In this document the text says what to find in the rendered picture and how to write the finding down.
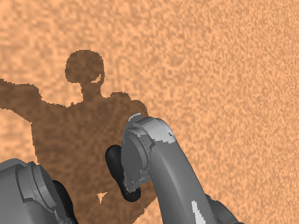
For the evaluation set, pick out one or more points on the right robot hand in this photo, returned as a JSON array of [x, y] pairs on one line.
[[221, 213]]

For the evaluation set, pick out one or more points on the left robot foot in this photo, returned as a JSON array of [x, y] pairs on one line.
[[65, 198]]

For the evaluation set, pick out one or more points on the right robot foot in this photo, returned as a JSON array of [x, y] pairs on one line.
[[113, 160]]

